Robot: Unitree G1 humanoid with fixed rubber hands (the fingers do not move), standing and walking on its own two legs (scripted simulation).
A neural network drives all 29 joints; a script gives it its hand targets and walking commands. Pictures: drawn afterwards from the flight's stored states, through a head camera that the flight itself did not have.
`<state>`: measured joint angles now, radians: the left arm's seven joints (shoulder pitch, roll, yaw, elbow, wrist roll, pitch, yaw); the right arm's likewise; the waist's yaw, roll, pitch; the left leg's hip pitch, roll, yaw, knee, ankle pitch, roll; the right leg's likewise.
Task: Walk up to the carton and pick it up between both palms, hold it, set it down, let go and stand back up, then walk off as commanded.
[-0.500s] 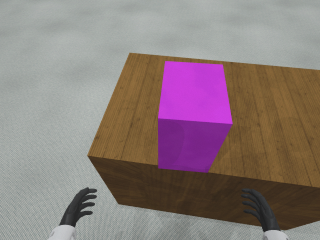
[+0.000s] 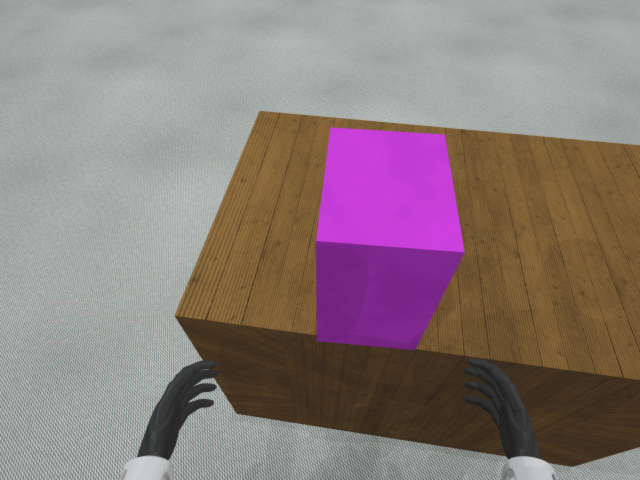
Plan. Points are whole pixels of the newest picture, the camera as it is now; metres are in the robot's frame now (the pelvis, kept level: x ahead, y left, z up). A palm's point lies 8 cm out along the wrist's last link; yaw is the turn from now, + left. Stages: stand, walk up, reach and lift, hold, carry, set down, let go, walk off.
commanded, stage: reach and lift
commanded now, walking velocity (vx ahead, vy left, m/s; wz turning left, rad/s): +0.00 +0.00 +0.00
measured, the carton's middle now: (375, 246) +0.42 -0.06 +0.00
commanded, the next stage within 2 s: none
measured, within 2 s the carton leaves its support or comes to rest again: neither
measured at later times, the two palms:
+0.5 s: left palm (192, 364) +0.24 +0.18 +0.00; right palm (511, 400) +0.21 -0.20 -0.01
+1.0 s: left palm (211, 289) +0.31 +0.16 +0.07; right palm (504, 310) +0.29 -0.19 +0.05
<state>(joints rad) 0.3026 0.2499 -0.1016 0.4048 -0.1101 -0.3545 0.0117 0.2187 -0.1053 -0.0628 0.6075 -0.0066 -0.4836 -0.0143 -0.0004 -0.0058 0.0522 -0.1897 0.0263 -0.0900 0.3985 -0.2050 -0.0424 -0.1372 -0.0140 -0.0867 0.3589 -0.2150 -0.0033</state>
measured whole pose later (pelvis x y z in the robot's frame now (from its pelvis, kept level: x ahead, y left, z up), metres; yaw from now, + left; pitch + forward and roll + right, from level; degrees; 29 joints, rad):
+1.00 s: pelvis +0.00 -0.01 +0.00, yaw +0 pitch -1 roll +0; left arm -0.20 0.23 -0.13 0.12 -0.14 0.38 0.06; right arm -0.11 -0.08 -0.05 0.23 0.08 0.09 -0.17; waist 0.00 -0.01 0.03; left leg -0.18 0.03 -0.09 0.37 -0.18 -0.04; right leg -0.14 -0.01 -0.09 0.36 -0.21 0.00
